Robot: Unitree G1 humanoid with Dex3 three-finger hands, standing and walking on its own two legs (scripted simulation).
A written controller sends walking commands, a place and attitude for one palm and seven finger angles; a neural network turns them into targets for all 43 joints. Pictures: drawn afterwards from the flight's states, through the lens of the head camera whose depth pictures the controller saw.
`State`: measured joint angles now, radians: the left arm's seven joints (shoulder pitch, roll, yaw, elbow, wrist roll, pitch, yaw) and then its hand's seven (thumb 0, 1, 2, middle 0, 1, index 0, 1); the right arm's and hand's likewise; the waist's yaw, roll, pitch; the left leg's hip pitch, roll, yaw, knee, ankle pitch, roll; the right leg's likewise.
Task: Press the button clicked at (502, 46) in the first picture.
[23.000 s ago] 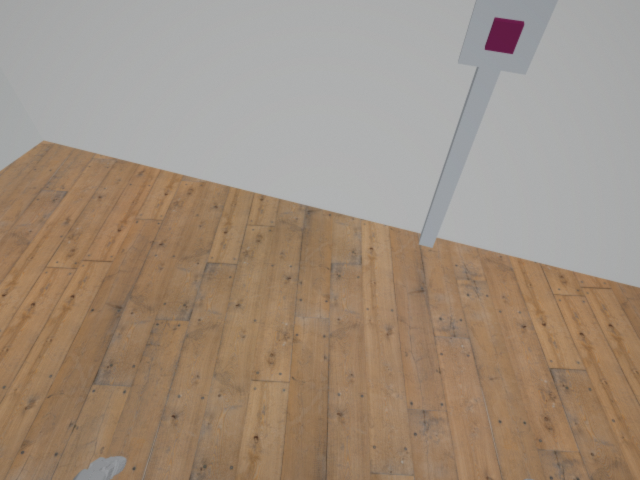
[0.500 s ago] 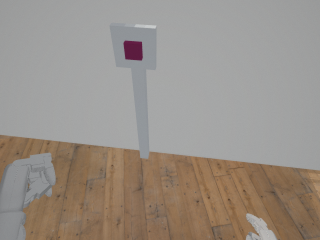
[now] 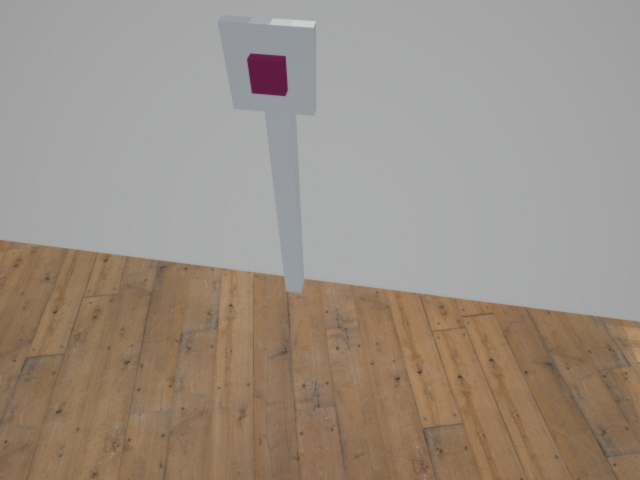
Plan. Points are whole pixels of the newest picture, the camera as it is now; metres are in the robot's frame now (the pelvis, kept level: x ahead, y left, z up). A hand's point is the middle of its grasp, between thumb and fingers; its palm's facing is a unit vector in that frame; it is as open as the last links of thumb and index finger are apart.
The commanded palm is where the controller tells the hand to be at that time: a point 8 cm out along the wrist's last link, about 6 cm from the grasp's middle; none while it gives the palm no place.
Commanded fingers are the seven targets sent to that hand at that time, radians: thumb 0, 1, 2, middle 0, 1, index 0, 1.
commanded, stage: let the arm hang, fingers relaxed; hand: left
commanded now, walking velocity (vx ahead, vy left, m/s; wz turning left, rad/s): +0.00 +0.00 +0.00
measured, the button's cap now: (268, 74) +0.80 +0.16 +0.10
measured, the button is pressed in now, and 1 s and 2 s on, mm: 0 0 0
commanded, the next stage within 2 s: stand and wait in 0.54 s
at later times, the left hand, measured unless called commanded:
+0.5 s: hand out of the picture +0.07 +0.17 -0.17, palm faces +0.00 -0.98 -0.22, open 7.4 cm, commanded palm none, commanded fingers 0.00 0.90 0.90 -0.20 -0.30 -0.20 -0.30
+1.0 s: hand out of the picture +0.05 +0.18 -0.17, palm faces -0.01 -0.96 -0.27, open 7.4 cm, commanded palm none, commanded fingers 0.00 0.90 0.90 -0.20 -0.30 -0.20 -0.30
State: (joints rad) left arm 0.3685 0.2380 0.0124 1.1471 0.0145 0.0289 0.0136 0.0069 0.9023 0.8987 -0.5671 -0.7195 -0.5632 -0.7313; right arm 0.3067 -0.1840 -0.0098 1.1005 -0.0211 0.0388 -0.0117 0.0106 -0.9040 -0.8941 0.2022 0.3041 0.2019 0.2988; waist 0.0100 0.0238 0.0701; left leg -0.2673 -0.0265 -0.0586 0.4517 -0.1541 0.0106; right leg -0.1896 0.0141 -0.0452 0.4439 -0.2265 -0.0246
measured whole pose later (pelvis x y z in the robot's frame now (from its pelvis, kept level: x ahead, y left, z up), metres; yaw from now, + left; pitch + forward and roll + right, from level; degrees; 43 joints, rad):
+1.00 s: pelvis +0.03 -0.02 +0.00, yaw -1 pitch -2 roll +0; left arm 0.21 0.22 0.01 1.15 0.01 0.00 0.02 0.00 0.90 0.90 -0.20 -0.30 -0.20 -0.30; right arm 0.20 -0.22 -0.02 1.13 -0.02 0.02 -0.02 0.01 -0.90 -0.89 0.20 0.30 0.20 0.30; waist 0.00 0.02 0.08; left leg -0.18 0.00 -0.05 0.39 -0.18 -0.02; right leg -0.11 0.04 -0.03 0.38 -0.24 -0.05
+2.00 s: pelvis +0.05 -0.02 +0.01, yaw -2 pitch -1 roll +0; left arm 0.15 0.27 0.02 1.13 0.01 -0.01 0.01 0.00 0.90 0.90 -0.20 -0.30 -0.20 -0.30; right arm 0.14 -0.28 -0.02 1.13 -0.02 0.01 -0.02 0.01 -0.90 -0.89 0.20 0.30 0.20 0.30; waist -0.01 0.02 0.07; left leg -0.13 0.01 -0.03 0.33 -0.18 -0.02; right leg -0.06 0.04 -0.01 0.32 -0.23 -0.05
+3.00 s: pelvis +0.05 -0.02 +0.01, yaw -3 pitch -2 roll +0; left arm 0.11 0.32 0.01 1.12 0.01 -0.01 0.01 0.00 0.90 0.90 -0.20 -0.30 -0.20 -0.30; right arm 0.11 -0.32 -0.02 1.13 -0.01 0.01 -0.01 0.01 -0.90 -0.89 0.20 0.30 0.20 0.30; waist -0.01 0.00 0.07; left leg -0.11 0.01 -0.02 0.31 -0.17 -0.01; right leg -0.04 0.04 0.00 0.28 -0.21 -0.04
